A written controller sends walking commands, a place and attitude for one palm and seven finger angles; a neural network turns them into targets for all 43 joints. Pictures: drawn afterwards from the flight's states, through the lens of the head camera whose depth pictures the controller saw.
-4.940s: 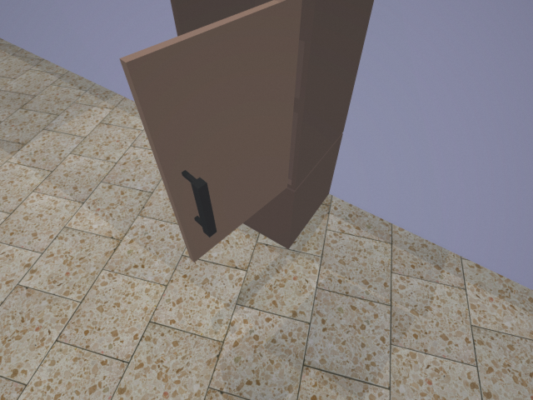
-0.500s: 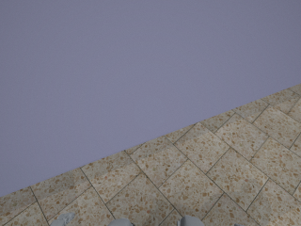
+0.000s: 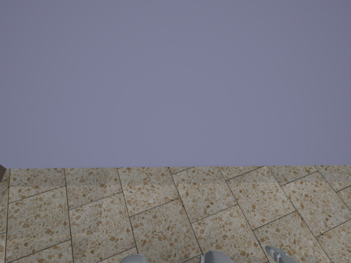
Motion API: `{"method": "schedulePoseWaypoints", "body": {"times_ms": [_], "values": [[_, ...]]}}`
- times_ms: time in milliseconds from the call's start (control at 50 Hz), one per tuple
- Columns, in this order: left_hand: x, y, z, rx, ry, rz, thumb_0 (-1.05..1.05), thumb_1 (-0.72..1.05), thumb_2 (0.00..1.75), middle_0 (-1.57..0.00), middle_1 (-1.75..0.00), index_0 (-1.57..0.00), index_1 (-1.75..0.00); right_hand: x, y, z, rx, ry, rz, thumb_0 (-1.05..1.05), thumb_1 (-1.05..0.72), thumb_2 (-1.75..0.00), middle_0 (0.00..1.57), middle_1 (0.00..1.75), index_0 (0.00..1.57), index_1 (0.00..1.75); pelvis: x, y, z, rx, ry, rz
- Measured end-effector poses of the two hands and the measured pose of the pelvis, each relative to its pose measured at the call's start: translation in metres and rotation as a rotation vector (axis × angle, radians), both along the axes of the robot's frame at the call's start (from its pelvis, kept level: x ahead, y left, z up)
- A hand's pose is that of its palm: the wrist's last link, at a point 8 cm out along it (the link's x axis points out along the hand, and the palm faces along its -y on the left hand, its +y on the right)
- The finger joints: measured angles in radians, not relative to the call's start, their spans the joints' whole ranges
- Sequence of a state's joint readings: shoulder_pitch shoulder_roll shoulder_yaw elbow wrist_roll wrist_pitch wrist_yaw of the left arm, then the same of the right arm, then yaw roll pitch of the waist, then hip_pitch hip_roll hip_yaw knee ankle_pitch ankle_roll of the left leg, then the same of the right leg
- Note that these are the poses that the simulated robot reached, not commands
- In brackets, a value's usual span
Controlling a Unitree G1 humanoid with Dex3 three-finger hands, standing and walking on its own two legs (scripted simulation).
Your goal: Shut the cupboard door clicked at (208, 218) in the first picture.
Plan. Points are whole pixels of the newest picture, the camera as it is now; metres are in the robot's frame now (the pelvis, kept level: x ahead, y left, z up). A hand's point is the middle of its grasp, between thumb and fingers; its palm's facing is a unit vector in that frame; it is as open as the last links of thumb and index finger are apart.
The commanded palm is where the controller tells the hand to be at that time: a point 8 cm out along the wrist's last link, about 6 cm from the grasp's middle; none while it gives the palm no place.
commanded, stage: turn to face it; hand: left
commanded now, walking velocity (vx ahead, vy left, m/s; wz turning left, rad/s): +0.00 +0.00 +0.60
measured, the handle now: out of the picture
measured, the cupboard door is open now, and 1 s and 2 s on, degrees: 80 80 80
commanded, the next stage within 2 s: none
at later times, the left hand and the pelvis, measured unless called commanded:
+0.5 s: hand out of the picture +0.01 +0.15 -0.16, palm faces +0.32 -0.92 -0.22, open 7.4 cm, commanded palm none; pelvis +0.00 -0.05 +0.01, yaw +19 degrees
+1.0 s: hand out of the picture -0.02 +0.12 -0.14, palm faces +0.56 -0.78 -0.27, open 7.4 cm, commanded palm none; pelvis +0.03 -0.09 +0.01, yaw +36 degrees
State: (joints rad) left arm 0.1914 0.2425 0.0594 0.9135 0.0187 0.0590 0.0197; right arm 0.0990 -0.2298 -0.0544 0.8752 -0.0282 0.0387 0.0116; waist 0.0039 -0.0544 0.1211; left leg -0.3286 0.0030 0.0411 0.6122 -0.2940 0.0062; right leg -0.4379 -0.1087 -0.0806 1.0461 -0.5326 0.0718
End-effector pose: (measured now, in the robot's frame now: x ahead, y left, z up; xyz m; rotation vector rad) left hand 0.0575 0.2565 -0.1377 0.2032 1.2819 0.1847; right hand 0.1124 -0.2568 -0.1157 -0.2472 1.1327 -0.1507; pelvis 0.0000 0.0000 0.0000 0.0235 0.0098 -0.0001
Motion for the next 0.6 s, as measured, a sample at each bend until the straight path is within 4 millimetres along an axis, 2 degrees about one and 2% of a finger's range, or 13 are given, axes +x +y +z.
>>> {"method": "schedulePoseWaypoints", "body": {"times_ms": [100,180,240,300,360,440,540,600], "values": [[0.006,-0.003,0.017,0.034,-0.063,0.045,0.01,0.9,0.9,-0.2,-0.3,-0.2,-0.3,-0.003,-0.009,-0.005,0.015,0.049,0.045,0.0,-0.9,-0.9,0.21,0.3,0.2,0.3,-0.002,-0.017,0.005,-0.013,0.0,0.056],[0.006,-0.015,0.025,0.081,-0.125,0.064,0.0,0.9,0.9,-0.2,-0.3,-0.2,-0.3,0.0,-0.027,-0.021,0.043,0.076,0.063,0.0,-0.9,-0.9,0.21,0.3,0.2,0.3,0.0,-0.039,-0.003,0.0,0.009,0.104],[-0.006,-0.028,0.031,0.097,-0.125,0.094,0.0,0.9,0.9,-0.2,-0.3,-0.2,-0.3,0.007,-0.038,-0.025,0.047,0.099,0.085,0.01,-0.9,-0.9,0.21,0.3,0.2,0.3,-0.001,-0.048,-0.001,-0.001,-0.004,0.152],[-0.021,-0.043,0.034,0.08,-0.097,0.133,0.0,0.9,0.9,-0.2,-0.3,-0.2,-0.3,0.017,-0.042,-0.017,0.048,0.11,0.11,0.01,-0.9,-0.9,0.2,0.3,0.2,0.3,0.002,-0.054,0.008,0.011,-0.006,0.19],[-0.034,-0.057,0.032,0.046,-0.075,0.17,0.0,0.9,0.9,-0.2,-0.3,-0.21,-0.3,0.028,-0.038,-0.008,0.048,0.11,0.148,0.01,-0.9,-0.9,0.2,0.3,0.2,0.3,0.004,-0.058,0.014,0.026,-0.001,0.226],[-0.055,-0.067,0.022,-0.001,-0.059,0.235,0.0,0.9,0.9,-0.2,-0.3,-0.21,-0.3,0.049,-0.024,-0.001,0.039,0.095,0.224,0.01,-0.9,-0.9,0.2,0.3,0.2,0.3,0.005,-0.058,0.014,0.025,0.001,0.28],[-0.085,-0.06,-0.004,-0.039,-0.03,0.338,0.0,0.9,0.9,-0.2,-0.3,-0.21,-0.3,0.076,0.0,-0.003,0.008,0.03,0.327,0.01,-0.9,-0.9,0.2,0.3,0.2,0.3,0.002,-0.05,-0.002,-0.006,0.004,0.352],[-0.094,-0.054,-0.005,-0.025,-0.007,0.38,0.01,0.9,0.9,-0.2,-0.3,-0.21,-0.3,0.078,0.006,0.001,-0.005,0.028,0.367,0.0,-0.9,-0.9,0.2,0.3,0.2,0.3,0.002,-0.053,0.0,-0.006,0.002,0.383]]}}
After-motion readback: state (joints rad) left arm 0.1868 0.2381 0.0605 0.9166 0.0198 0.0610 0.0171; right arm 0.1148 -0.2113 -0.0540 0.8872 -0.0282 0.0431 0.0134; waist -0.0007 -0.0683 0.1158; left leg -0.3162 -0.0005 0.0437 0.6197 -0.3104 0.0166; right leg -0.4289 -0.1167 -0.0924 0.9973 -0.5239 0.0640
